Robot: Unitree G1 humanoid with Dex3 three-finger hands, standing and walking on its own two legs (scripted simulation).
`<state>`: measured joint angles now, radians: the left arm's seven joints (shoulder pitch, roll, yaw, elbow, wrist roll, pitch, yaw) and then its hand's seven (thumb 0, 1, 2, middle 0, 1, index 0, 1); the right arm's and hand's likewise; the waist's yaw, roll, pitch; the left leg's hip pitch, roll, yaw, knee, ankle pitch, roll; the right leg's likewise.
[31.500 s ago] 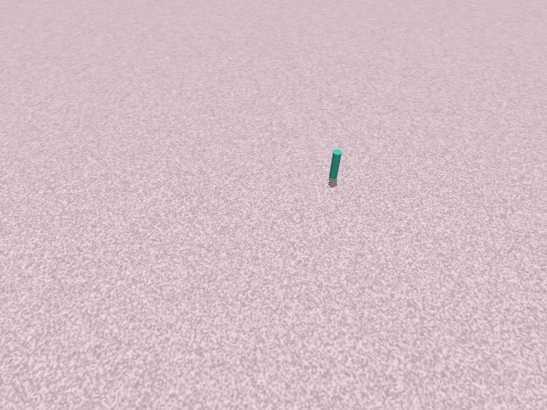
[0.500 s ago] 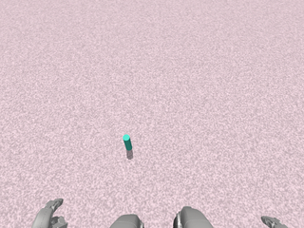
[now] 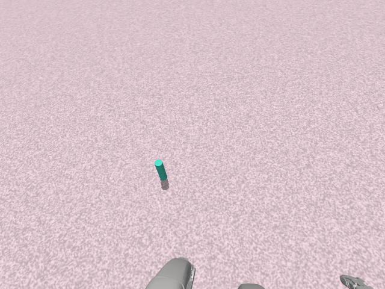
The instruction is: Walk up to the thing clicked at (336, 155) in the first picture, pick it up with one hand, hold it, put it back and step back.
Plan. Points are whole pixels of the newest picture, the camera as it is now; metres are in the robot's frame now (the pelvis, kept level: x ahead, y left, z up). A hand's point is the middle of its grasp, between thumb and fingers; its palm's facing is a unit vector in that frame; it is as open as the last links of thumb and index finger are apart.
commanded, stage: step back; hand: left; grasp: from the side
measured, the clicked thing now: (161, 170) +0.73 +0.27 -0.68
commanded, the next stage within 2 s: stand in 1.74 s
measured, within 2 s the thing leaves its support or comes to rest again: neither
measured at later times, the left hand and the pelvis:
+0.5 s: hand out of the picture -0.08 +0.27 -0.16, palm faces -0.02 -0.92 -0.39, open 7.3 cm; pelvis -0.17 +0.00 -0.01, yaw -1 degrees
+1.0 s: hand out of the picture -0.25 +0.27 -0.14, palm faces +0.09 -0.92 -0.38, open 7.3 cm; pelvis -0.30 -0.01 +0.00, yaw +5 degrees
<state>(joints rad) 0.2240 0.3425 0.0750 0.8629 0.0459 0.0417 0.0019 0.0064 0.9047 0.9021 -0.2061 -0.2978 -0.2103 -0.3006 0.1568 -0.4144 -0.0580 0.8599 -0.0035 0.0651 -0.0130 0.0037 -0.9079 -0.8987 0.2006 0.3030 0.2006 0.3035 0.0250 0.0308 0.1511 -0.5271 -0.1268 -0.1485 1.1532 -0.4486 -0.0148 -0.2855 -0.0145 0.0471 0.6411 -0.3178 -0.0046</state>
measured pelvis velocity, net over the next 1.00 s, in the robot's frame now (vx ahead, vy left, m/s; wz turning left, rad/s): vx -0.30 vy -0.01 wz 0.09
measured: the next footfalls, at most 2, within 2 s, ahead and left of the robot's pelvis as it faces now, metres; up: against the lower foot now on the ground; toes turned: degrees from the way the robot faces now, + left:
left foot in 0.18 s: -0.04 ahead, +0.13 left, +0.00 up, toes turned +1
right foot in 0.54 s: -0.21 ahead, -0.13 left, +0.00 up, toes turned +4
